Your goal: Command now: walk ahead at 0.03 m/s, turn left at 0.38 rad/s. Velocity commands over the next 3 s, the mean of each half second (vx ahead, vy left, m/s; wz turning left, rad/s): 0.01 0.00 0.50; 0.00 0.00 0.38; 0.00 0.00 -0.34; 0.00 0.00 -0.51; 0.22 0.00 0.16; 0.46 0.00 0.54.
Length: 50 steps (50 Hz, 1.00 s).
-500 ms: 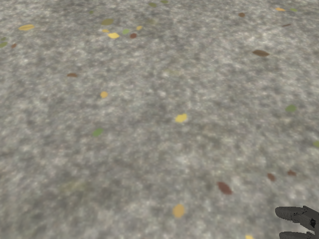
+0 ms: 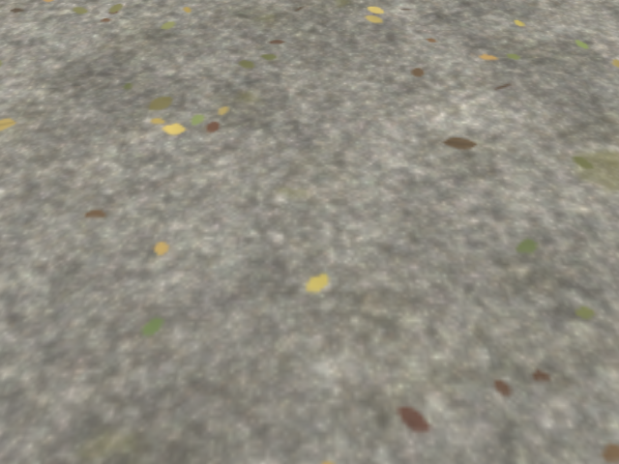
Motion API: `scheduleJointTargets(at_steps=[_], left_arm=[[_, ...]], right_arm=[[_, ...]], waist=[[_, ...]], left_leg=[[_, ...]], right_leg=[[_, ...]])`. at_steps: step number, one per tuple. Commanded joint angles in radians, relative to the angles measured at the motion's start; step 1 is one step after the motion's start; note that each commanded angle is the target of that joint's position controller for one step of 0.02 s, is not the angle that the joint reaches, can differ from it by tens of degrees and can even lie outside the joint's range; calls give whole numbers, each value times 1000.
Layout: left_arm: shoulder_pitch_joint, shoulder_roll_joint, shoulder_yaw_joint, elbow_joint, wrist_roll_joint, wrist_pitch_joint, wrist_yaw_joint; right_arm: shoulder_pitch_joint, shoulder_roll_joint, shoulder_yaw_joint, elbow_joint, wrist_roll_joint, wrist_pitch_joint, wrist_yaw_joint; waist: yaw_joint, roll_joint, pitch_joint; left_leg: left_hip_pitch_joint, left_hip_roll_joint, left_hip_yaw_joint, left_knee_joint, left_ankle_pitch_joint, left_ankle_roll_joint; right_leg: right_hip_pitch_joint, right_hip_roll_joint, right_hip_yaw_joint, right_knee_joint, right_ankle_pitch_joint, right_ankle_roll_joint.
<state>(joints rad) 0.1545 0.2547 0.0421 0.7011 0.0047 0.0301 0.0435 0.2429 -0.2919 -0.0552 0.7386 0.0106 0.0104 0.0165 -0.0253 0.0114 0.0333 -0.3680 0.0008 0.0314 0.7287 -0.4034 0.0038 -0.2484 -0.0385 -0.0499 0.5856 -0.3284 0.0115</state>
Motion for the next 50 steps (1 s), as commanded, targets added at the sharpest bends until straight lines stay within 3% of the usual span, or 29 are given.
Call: scheduleJointTargets(at_steps=[1,2,3,4,5,6,7,8,9,12,16,22,25,26,27,28,29,30,31,32,35,39,43,45,46,47,48,49,50], left_arm=[[-38,193,62,-58,-16,-3,15],[-49,192,64,-56,-23,3,16],[-19,180,65,-42,-26,4,14],[23,142,60,-43,-6,1,11],[-79,103,41,-107,13,-2,15],[-107,118,46,-103,13,-7,15],[-91,132,51,-94,0,-8,9],[-75,136,55,-72,-2,-10,11],[-77,148,60,-69,2,-12,15],[-46,118,54,-50,-9,-17,8],[-70,104,47,-49,-10,-23,1],[-57,130,57,-51,-17,-46,-22],[15,132,66,-31,-16,-64,-35],[41,163,76,-24,-8,-66,-33],[45,230,89,-38,8,-59,-26],[26,272,94,-40,43,-55,-30],[-14,225,83,-64,41,-60,-27],[-67,169,67,-74,28,-60,-21],[-96,149,60,-82,14,-58,-16],[-101,139,54,-83,1,-56,-11],[-25,147,51,-66,9,-41,1],[-5,193,64,-55,2,-30,-9],[-3,211,63,-36,-22,-24,-25],[33,174,46,-7,-34,-29,-28],[71,130,29,-1,-6,-40,-35],[90,69,9,-21,26,-52,-40],[20,103,11,-20,23,-48,-33],[18,108,12,-14,12,-46,-35],[16,105,10,1,9,-43,-35]], right_arm=[[-27,-62,-24,-93,9,-5,10],[-8,-65,-28,-88,9,-2,14],[-4,-88,-37,-93,1,-1,13],[9,-176,-61,-109,-5,-2,0],[60,-258,-78,-114,-24,-9,5],[95,-205,-60,-117,-37,-28,9],[58,-188,-53,-123,-33,-41,5],[12,-187,-56,-132,-17,-44,-4],[-25,-180,-53,-138,0,-38,-14],[-45,-168,-47,-148,1,-11,-37],[-50,-187,-58,-159,2,10,-52],[-94,-193,-65,-179,1,29,-43],[-138,-182,-62,-190,19,39,-45],[-122,-159,-57,-191,20,39,-48],[-64,-103,-42,-186,5,38,-44],[-66,-147,-59,-211,9,28,-44],[-47,-213,-80,-194,-2,21,-44],[-37,-232,-92,-169,6,26,-41],[-17,-204,-90,-143,5,37,-44],[-14,-184,-85,-140,4,46,-45],[-80,-121,-61,-172,15,44,-38],[-115,-74,-32,-193,-1,36,-29],[-65,-87,-32,-168,2,36,-21],[-10,-93,-32,-140,-5,34,-19],[4,-143,-38,-148,-10,34,-28],[-67,-197,-42,-165,-28,36,-34],[-94,-93,-16,-170,-42,22,-27],[-127,-47,2,-157,-50,9,-21],[-137,-55,-2,-146,-48,0,-20]], waist=[[24,-157,-65],[12,-148,-73],[12,-103,-69],[37,110,-93],[-15,332,-82],[-45,203,-143],[-22,130,-143],[-4,57,-138],[6,36,-126],[25,86,-145],[7,107,-134],[0,157,-109],[46,151,-118],[47,111,-129],[8,-101,-149],[-4,-283,-84],[-4,-208,-76],[-19,-157,-57],[-24,-135,-44],[-12,-138,-32],[40,-155,-40],[65,-182,-89],[47,-189,-98],[15,-147,-94],[36,-24,-145],[95,214,-135],[38,164,-133],[59,140,-109],[57,139,-99]], left_leg=[[-47,16,26,-28,19,12],[10,0,41,-116,120,23],[70,-3,1,-212,261,44],[180,129,-236,-314,558,108],[275,322,-578,-390,730,303],[352,355,-593,-387,761,357],[357,330,-509,-356,779,328],[353,283,-444,-342,748,282],[348,265,-417,-338,737,255],[302,190,-348,-353,714,230],[271,169,-375,-362,548,228],[184,154,-496,-358,411,219],[157,111,-522,-300,402,169],[94,67,-493,-249,290,122],[-26,-44,-352,-37,-20,58],[-201,-152,-197,177,-257,2],[-208,-73,-213,362,-218,-32],[-205,-56,-204,427,-141,-46],[-213,-51,-186,470,-79,-65],[-241,-47,-178,506,-31,-82],[-242,-34,-118,408,10,-108],[-110,4,-75,150,-52,-103],[62,-13,-17,-134,48,-68],[246,-17,-24,-409,283,-13],[395,102,-175,-403,492,21],[347,258,-337,-364,604,139],[254,268,-330,-384,472,208],[225,215,-272,-390,355,176],[230,157,-216,-381,255,123]], right_leg=[[101,-274,189,-124,532,-186],[83,-250,149,-85,500,-157],[45,-206,98,-17,401,-109],[-74,-102,-15,202,166,-21],[-332,77,-11,421,-287,50],[-387,61,127,587,-378,48],[-407,41,151,645,-323,40],[-417,26,152,635,-251,39],[-428,11,161,596,-183,45],[-333,39,134,496,-85,75],[-270,59,135,288,-38,95],[-139,86,139,89,-33,70],[-3,89,117,-166,117,33],[93,18,157,-231,199,4],[189,-198,359,-276,289,-80],[115,-350,572,-309,400,-251],[72,-374,557,-315,356,-298],[52,-304,444,-303,301,-256],[56,-236,351,-295,250,-212],[72,-213,303,-290,263,-202],[130,-181,215,-287,342,-223],[170,-211,187,-255,425,-244],[135,-221,184,-203,489,-236],[51,-184,149,-149,423,-157],[-41,-125,92,-55,259,-67],[-130,-27,-2,-11,-40,22],[-69,-40,49,-3,-121,49],[-31,-44,53,-56,-34,47],[-14,-37,47,-98,81,47]])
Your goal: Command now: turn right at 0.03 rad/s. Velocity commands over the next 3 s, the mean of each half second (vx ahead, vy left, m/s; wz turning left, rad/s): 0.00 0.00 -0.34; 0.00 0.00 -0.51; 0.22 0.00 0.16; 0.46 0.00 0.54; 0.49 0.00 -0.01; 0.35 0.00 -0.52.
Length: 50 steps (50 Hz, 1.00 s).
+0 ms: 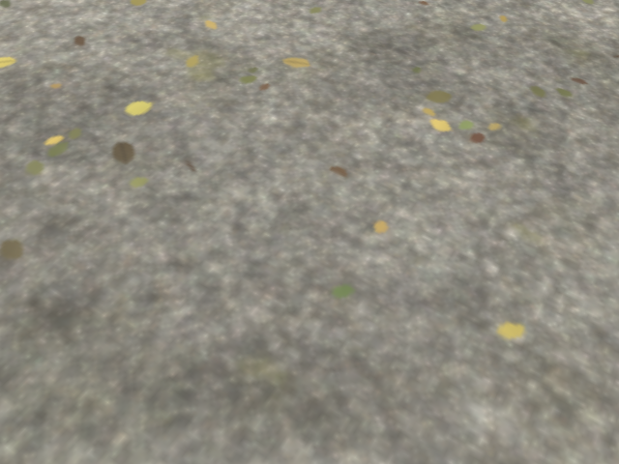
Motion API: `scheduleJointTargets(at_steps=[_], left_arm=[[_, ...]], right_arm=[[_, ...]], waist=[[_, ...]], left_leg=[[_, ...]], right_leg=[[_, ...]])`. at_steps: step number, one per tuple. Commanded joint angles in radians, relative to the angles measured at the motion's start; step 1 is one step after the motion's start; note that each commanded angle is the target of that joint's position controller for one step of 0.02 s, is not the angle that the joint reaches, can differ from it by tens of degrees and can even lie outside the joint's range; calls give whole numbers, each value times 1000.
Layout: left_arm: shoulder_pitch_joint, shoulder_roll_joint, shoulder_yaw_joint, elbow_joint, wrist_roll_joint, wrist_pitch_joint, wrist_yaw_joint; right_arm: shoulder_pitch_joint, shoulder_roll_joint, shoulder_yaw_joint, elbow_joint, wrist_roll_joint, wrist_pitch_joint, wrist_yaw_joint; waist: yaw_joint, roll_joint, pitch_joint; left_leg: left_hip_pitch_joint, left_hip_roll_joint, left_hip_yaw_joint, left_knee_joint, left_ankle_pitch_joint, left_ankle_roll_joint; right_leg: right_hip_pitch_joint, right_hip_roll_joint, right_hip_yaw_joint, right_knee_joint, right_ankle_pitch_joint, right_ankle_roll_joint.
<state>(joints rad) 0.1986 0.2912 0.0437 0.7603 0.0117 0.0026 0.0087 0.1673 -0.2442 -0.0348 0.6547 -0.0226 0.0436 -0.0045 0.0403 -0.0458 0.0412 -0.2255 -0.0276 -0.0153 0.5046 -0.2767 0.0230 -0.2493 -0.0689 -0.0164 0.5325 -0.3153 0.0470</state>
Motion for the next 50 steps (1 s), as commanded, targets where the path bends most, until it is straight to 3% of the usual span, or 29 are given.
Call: scheduleJointTargets(at_steps=[1,3,5,7,8,10,13,16,19,20,21,22,23,24,25,26,29,37,41,46,48,49,50], left_arm=[[-38,92,12,-54,3,-10,3],[-32,143,22,-52,-10,-6,4],[-35,139,25,-55,-22,-5,5],[-30,127,29,-59,-24,-1,7],[-27,120,31,-63,-26,5,6],[-15,115,43,-69,-33,22,2],[4,91,41,-69,-30,43,2],[-9,90,36,-98,-35,43,-17],[52,105,47,-104,-37,43,-35],[83,136,61,-99,-28,41,-27],[107,255,94,-118,-26,37,-8],[118,330,100,-150,7,17,-12],[121,274,85,-156,21,-6,-23],[78,247,75,-155,12,-21,-22],[25,225,72,-159,-9,-23,-15],[-14,196,61,-166,-25,-19,-7],[-14,178,50,-183,-19,-9,10],[2,201,62,-199,-20,13,27],[-13,209,68,-209,-18,22,22],[-44,188,60,-217,-19,35,16],[-70,173,51,-217,-30,40,19],[-60,156,45,-211,-33,40,21],[-11,115,31,-206,-12,34,20]], right_arm=[[-59,-121,-26,-55,-11,-41,1],[-29,-150,-34,-42,-7,-42,-7],[3,-187,-49,-32,1,-34,-20],[17,-200,-60,-30,7,-25,-31],[12,-194,-61,-36,4,-24,-35],[1,-181,-60,-39,4,-30,-36],[-88,-177,-67,-39,18,-40,-28],[-101,-191,-75,-30,22,-28,-26],[-94,-208,-80,-10,49,-19,-30],[-39,-183,-75,15,51,-22,-27],[-8,-136,-62,9,13,-27,-22],[-110,-111,-47,-58,-8,-31,-29],[-142,-165,-63,-50,11,-29,-34],[-136,-175,-68,-44,29,-27,-35],[-111,-180,-74,-19,25,-24,-43],[-104,-194,-80,-10,17,-22,-49],[-56,-170,-79,11,23,-26,-42],[-107,-151,-72,2,26,-42,-41],[-113,-153,-71,0,30,-60,-29],[-72,-159,-68,10,36,-80,-6],[-31,-148,-66,22,33,-88,6],[-15,-154,-66,26,24,-91,7],[-20,-205,-70,10,4,-90,3]], waist=[[-24,208,-78],[-36,173,-25],[-48,154,-18],[-59,179,-24],[-68,205,-35],[-67,174,-42],[-34,131,-44],[-43,166,-88],[-8,170,-118],[-4,106,-124],[-22,-144,-121],[7,-279,-149],[46,-101,-189],[12,-68,-137],[-15,-17,-103],[-30,-23,-83],[-47,-53,-120],[-15,-87,-87],[-8,-97,-91],[-11,-104,-141],[-45,-93,-143],[-56,-70,-135],[-24,58,-154]], left_leg=[[78,164,-149,-159,95,72],[53,149,-127,-164,103,48],[91,187,-137,-151,159,77],[111,259,-171,-154,261,140],[119,311,-204,-160,328,188],[133,397,-229,-165,500,264],[113,354,-107,-157,531,235],[126,331,-27,-116,558,205],[110,319,29,-5,472,138],[45,273,83,99,324,73],[-183,168,175,368,-19,-31],[-399,3,71,599,-455,-89],[-419,28,-51,727,-445,-82],[-434,48,-66,739,-350,-66],[-440,67,-70,702,-256,-64],[-435,76,-78,663,-185,-69],[-364,42,-68,663,-71,-98],[-356,21,-100,376,-41,-138],[-282,2,-108,273,-72,-129],[-157,1,-83,139,-79,-101],[-49,3,-61,-45,52,-74],[38,33,-77,-159,210,-51],[134,177,-216,-183,375,2]], right_leg=[[-15,-7,23,-62,140,13],[-40,-5,32,-41,174,3],[-101,14,22,16,147,-1],[-165,28,8,120,21,4],[-207,28,10,246,-141,6],[-299,0,58,498,-308,16],[-270,-21,42,455,-217,31],[-165,-2,-15,293,-120,20],[-25,51,-80,42,62,-32],[76,73,-47,-67,196,-67],[233,-110,240,-144,555,-150],[238,-341,605,-181,743,-385],[237,-332,565,-206,620,-423],[197,-277,472,-207,519,-372],[177,-218,407,-205,419,-313],[159,-187,373,-205,411,-279],[146,-132,318,-209,481,-271],[162,-101,410,-201,301,-272],[127,-91,477,-173,307,-282],[146,-92,518,-96,525,-275],[122,-60,511,-62,521,-240],[79,-29,495,-49,422,-198],[9,40,415,47,201,-136]])
Over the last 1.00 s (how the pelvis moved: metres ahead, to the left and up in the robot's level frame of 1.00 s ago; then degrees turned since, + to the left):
0.00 0.00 0.01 28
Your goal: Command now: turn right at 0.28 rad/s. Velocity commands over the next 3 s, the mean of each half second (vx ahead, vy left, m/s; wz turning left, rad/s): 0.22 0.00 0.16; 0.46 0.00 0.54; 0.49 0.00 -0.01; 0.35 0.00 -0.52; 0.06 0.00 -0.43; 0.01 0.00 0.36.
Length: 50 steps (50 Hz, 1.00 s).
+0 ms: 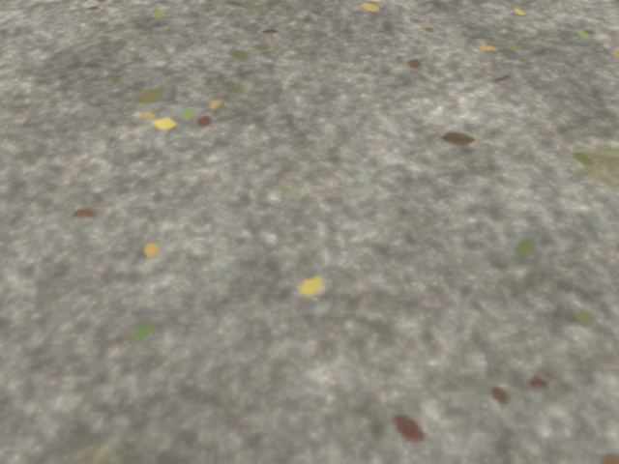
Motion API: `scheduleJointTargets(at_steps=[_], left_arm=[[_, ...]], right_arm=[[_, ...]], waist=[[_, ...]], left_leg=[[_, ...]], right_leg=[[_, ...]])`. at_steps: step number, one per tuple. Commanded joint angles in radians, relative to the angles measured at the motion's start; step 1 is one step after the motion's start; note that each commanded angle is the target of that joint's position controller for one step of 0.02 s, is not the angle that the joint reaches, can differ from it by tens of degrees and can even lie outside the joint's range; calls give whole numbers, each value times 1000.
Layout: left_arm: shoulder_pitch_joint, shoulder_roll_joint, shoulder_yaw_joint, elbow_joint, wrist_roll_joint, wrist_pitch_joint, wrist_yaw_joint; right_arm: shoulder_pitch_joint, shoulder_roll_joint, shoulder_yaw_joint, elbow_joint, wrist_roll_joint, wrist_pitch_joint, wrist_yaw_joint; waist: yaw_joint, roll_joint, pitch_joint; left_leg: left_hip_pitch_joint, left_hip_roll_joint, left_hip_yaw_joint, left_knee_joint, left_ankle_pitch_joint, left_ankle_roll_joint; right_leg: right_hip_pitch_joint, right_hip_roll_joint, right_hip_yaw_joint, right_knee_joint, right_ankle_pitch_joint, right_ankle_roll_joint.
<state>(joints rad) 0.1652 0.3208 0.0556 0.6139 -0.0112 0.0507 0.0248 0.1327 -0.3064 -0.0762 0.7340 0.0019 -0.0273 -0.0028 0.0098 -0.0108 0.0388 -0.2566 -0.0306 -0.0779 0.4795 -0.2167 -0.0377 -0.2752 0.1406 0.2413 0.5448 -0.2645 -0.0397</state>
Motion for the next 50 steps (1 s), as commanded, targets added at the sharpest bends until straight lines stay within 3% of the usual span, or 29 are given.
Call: scheduleJointTargets(at_steps=[1,2,3,5,7,10,12,14,15,16,17,18,19,20,23,29,32,34,35,36,37,38,39,40,41,42,44,47,50], left_arm=[[90,80,19,-52,16,-22,2],[54,139,36,-55,22,-26,7],[40,182,54,-45,11,-25,11],[47,109,38,-15,22,-12,13],[5,62,19,-20,21,-17,0],[-69,53,15,-37,-1,-58,-8],[-43,58,20,-18,-9,-85,-13],[25,53,26,19,-8,-107,-17],[85,74,34,34,-6,-113,-12],[201,115,46,54,4,-116,-2],[265,205,70,75,19,-115,-6],[237,188,69,73,26,-123,-10],[202,122,51,68,23,-131,-4],[182,91,42,65,17,-138,-2],[177,77,37,77,18,-140,-5],[174,130,48,99,5,-139,-6],[202,163,57,125,-9,-133,-10],[200,190,63,130,-11,-124,-7],[193,198,64,128,-12,-116,-3],[204,185,56,119,-11,-116,1],[239,107,30,84,13,-126,1],[289,23,-6,32,17,-153,-6],[171,140,21,18,-14,-178,-19],[108,142,19,-8,-40,-189,-24],[99,124,13,-6,-22,-195,-17],[107,126,19,5,2,-191,-11],[146,123,21,21,16,-166,-14],[111,91,12,14,37,-144,-10],[-17,59,-2,-20,34,-150,-11]], right_arm=[[-29,-194,-33,-77,-34,-11,-4],[-1,-139,-21,-69,-38,-14,-2],[-8,-127,-15,-68,-25,-17,-2],[-33,-71,11,-53,-5,-21,0],[3,-114,3,-30,14,-5,-3],[65,-166,-13,-29,14,22,-21],[83,-173,-16,-30,23,26,-24],[63,-158,-12,-42,32,29,-27],[48,-123,-3,-54,27,21,-26],[-5,-56,16,-82,20,9,-21],[-34,-11,29,-128,32,-8,-17],[-51,-76,13,-144,36,-19,-14],[-18,-109,-2,-126,42,-25,-6],[21,-102,-4,-103,42,-24,-1],[-5,-62,5,-110,33,-28,21],[-123,-7,38,-185,24,-34,65],[-147,-36,31,-211,27,-30,77],[-82,-84,6,-209,24,-22,75],[42,-125,-18,-182,26,-16,70],[202,-178,-51,-143,31,-5,54],[320,-251,-74,-118,34,9,32],[271,-320,-73,-155,29,-4,31],[263,-226,-48,-165,22,-18,38],[233,-187,-36,-146,14,-28,37],[170,-171,-30,-148,14,-36,38],[113,-145,-23,-157,5,-40,36],[59,-131,-19,-171,-8,-43,30],[83,-137,-20,-140,7,-52,17],[123,-143,-19,-111,12,-47,3]], waist=[[68,213,-104],[18,226,-107],[8,170,-86],[22,131,-99],[-8,179,-50],[-54,207,-11],[-44,196,-20],[4,166,-31],[34,138,-70],[93,58,-116],[109,-169,-103],[103,-170,-3],[75,-139,51],[58,-135,62],[62,-93,82],[79,-74,96],[61,-72,90],[1,-102,9],[-76,-102,-73],[-158,-78,-162],[-174,87,-249],[-78,277,-431],[-149,136,-404],[-123,112,-239],[-69,20,-137],[-29,25,-105],[20,67,-80],[18,51,-42],[-28,62,-13]], left_leg=[[185,317,-303,-139,553,197],[122,405,-397,-159,510,325],[116,380,-364,-159,444,330],[124,277,-271,-169,212,245],[130,207,-260,-228,-84,224],[117,188,-299,-259,-206,235],[106,184,-322,-250,-224,242],[21,146,-312,-220,-207,222],[-82,120,-292,-171,-197,183],[-260,65,-219,-15,-244,120],[-422,-36,-40,215,-289,67],[-529,33,-45,394,-349,57],[-583,63,-66,493,-298,63],[-612,74,-67,540,-239,63],[-638,101,-38,582,-75,50],[-436,111,87,289,149,22],[-353,78,132,197,126,75],[-217,9,180,178,65,126],[-46,-36,201,153,68,159],[211,-62,177,134,87,196],[530,97,-111,102,-7,268],[684,367,-759,-112,-261,457],[637,356,-767,-208,-346,412],[495,323,-615,-219,-299,369],[326,277,-498,-219,-170,340],[213,237,-411,-219,-40,324],[77,196,-337,-259,91,332],[-24,164,-245,-283,191,338],[-28,118,-187,-274,164,297]], right_leg=[[-100,-17,4,162,-244,16],[-134,-34,-38,324,-409,71],[-157,-57,-40,446,-380,96],[-145,-105,-40,428,-276,132],[-167,-120,-153,308,-205,147],[-115,-97,-215,123,-236,126],[-32,-88,-223,-42,-165,91],[149,-87,-239,-253,49,49],[309,-143,-208,-248,86,28],[489,-264,-101,-225,-4,-14],[490,-431,167,-310,-273,-115],[414,-542,297,-376,-350,-191],[404,-515,252,-383,-341,-185],[422,-475,177,-387,-276,-157],[394,-417,-33,-400,60,-122],[228,-370,-284,-425,257,-109],[267,-404,-332,-384,422,-92],[315,-409,-382,-225,819,-67],[294,-393,-413,-50,956,-46],[167,-363,-430,170,924,-15],[-146,-287,-422,515,370,33],[-393,-94,-252,845,-319,71],[-478,-143,-97,893,-258,55],[-516,-180,-128,847,-177,37],[-480,-226,-138,752,-105,32],[-415,-256,-134,675,-61,34],[-330,-272,-139,627,-16,50],[-326,-259,-170,510,59,97],[-339,-232,-177,276,262,117]])
Over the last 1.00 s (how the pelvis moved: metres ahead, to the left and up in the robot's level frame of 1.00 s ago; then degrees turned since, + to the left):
0.03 -0.03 0.00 -31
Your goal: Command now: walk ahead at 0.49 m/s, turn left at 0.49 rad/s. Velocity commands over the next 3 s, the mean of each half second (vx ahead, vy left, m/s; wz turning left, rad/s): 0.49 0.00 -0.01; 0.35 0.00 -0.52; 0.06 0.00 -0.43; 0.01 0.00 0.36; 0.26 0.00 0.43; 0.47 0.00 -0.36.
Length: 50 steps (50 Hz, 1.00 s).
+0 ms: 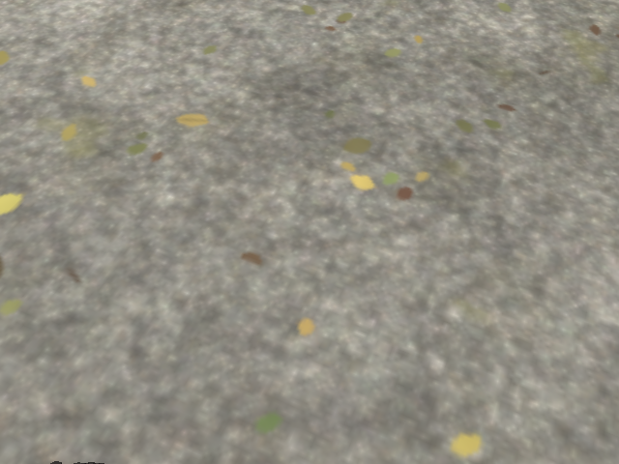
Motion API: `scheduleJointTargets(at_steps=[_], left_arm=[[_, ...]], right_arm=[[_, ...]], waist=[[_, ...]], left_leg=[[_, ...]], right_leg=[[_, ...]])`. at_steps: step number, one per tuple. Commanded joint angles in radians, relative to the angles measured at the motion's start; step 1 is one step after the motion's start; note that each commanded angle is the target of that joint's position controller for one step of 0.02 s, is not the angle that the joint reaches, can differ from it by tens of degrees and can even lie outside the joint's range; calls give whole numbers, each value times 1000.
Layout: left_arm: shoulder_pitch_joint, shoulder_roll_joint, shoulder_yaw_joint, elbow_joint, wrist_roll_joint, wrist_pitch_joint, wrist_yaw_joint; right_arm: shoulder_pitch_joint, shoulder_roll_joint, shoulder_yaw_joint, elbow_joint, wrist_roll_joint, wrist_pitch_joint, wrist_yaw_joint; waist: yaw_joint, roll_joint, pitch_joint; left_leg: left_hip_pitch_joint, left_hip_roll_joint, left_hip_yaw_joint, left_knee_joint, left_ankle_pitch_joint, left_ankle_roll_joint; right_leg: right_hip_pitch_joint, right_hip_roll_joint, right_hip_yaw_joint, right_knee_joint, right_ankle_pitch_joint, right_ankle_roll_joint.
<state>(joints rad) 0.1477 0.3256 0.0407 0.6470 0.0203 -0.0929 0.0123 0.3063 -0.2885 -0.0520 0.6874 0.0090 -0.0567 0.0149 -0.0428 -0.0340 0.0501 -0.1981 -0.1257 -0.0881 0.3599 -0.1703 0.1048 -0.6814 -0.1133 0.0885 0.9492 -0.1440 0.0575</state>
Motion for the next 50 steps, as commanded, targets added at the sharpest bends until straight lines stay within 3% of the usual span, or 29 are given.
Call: scheduleJointTargets(at_steps=[1,3,5,9,10,11,12,13,14,15,16,17,18,19,22,27,29,32,34,35,36,37,38,39,40,41,43,45,50], left_arm=[[-35,41,7,-57,-1,-11,-4],[-109,25,-2,-68,-10,-23,-18],[-155,39,2,-80,-22,-31,-30],[-149,75,16,-88,-28,-36,-45],[-120,83,20,-84,-29,-35,-44],[-38,102,33,-62,-28,-36,-41],[97,139,50,-34,-23,-36,-37],[232,223,70,-20,-6,-36,-37],[298,214,75,19,-29,-26,-51],[281,130,51,12,-52,-21,-52],[213,108,44,0,-43,-12,-47],[180,102,40,-9,-31,-3,-43],[164,93,37,-14,-24,1,-40],[154,87,33,-19,-18,2,-37],[154,95,37,-8,-33,4,-25],[213,141,55,28,-43,23,1],[249,143,57,43,-49,32,6],[261,136,59,53,-55,44,12],[241,135,63,50,-51,52,13],[222,116,58,42,-48,56,11],[205,72,43,20,-36,57,9],[304,-2,21,-2,-33,54,13],[396,38,20,-8,-41,52,15],[357,118,45,14,-50,63,18],[275,141,55,4,-47,77,20],[239,135,59,-6,-37,88,22],[235,91,57,-15,-36,112,20],[207,51,46,-39,-39,123,18],[119,40,39,-82,-32,120,-6]], right_arm=[[-37,-159,-42,-55,8,-15,-18],[10,-165,-42,-27,13,-13,-21],[51,-169,-40,-2,15,-11,-21],[79,-177,-41,30,7,4,-21],[73,-179,-42,34,7,8,-21],[59,-173,-38,34,6,11,-21],[56,-151,-26,28,-5,13,-23],[125,-101,-6,3,-15,2,-23],[180,-69,7,9,-13,-12,-20],[81,-152,-7,-12,1,-25,-14],[-21,-166,-12,-35,15,-36,-10],[-83,-153,-8,-51,2,-48,-7],[-95,-141,-10,-57,-14,-55,-5],[-81,-126,-9,-59,-21,-57,-4],[-77,-93,0,-56,-28,-48,-6],[-267,-56,17,-94,-20,-52,-2],[-318,-64,13,-104,-11,-58,4],[-338,-98,-4,-112,-3,-66,8],[-286,-123,-19,-101,1,-72,5],[-213,-144,-33,-84,-9,-75,-2],[-97,-184,-48,-75,-30,-78,-11],[-3,-262,-66,-69,-50,-66,-20],[15,-227,-61,-53,-30,-48,-9],[-38,-142,-39,-72,-20,-39,-10],[-84,-100,-27,-80,-19,-30,-10],[-128,-84,-21,-73,-19,-23,-8],[-175,-90,-22,-53,-26,-19,-8],[-191,-114,-32,-31,-30,-21,-13],[-220,-154,-44,2,-12,1,-32]], waist=[[6,96,-25],[-34,99,-23],[-54,107,-11],[-41,144,-10],[-22,153,-18],[27,143,-66],[90,118,-185],[104,-45,-360],[96,-250,-403],[122,-148,-293],[121,-68,-158],[111,1,-80],[86,20,-48],[62,-6,-57],[42,-47,-63],[98,-52,-32],[114,-53,-36],[101,-67,-37],[63,-89,-45],[19,-83,-75],[-38,-40,-197],[-18,184,-350],[18,362,-410],[12,224,-291],[8,140,-203],[29,103,-148],[65,152,-95],[67,175,-86],[50,136,-125]], left_leg=[[-87,201,-157,-146,105,136],[-83,209,-154,-142,72,119],[-23,241,-187,-114,59,120],[170,326,-240,-33,207,100],[199,329,-229,2,322,89],[212,296,-186,103,517,70],[162,249,-128,289,592,42],[-124,139,-60,619,348,-22],[-406,29,-16,860,-346,-83],[-529,88,-68,926,-347,-76],[-568,129,-43,915,-261,-73],[-565,155,-20,863,-204,-74],[-535,179,-18,793,-158,-81],[-489,191,-15,742,-130,-93],[-440,184,20,603,-116,-141],[-325,130,32,264,179,-176],[-275,109,24,203,239,-172],[-231,109,-13,130,199,-147],[-153,114,-6,100,130,-114],[-41,121,7,45,143,-86],[172,228,-67,72,196,-32],[514,466,-365,109,369,98],[554,589,-621,59,377,186],[433,549,-509,50,384,159],[321,499,-335,51,478,125],[217,449,-229,39,560,109],[59,385,-93,-23,567,95],[26,385,-32,-73,576,124],[58,396,92,-98,535,125]], right_leg=[[97,36,-33,-214,206,20],[161,63,-51,-322,297,16],[158,69,-41,-380,297,1],[126,77,-49,-444,128,-67],[161,89,-68,-457,73,-92],[276,120,-100,-497,70,-126],[495,82,-62,-475,130,-178],[877,-115,261,-447,139,-317],[1051,-242,632,-590,-78,-411],[1003,-224,650,-643,-242,-369],[876,-190,523,-665,-202,-337],[763,-147,434,-685,-91,-326],[693,-112,380,-703,7,-318],[656,-83,345,-720,75,-315],[578,-48,262,-746,193,-330],[463,12,184,-736,178,-276],[464,3,212,-715,142,-261],[526,-27,293,-657,79,-236],[545,-36,328,-596,104,-216],[533,14,304,-499,188,-185],[462,74,253,-282,166,-144],[181,209,120,49,-208,-70],[22,200,91,243,-532,-41],[-12,144,111,335,-472,-19],[-10,116,67,346,-415,-1],[10,90,43,315,-379,12],[93,59,-1,244,-314,21],[107,53,-29,165,-259,31],[180,35,-55,-70,-44,11]])
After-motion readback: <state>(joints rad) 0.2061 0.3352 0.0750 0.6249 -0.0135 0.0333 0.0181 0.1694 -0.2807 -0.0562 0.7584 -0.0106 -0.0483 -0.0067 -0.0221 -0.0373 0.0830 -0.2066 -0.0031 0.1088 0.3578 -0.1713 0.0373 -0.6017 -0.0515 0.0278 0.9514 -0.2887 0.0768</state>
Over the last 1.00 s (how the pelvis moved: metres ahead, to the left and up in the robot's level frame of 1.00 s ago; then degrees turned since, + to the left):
0.31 0.13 0.01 27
